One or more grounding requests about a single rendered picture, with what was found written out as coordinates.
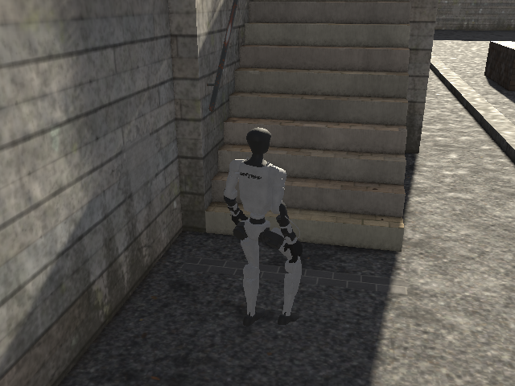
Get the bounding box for stairs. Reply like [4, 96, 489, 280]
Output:
[205, 0, 411, 252]

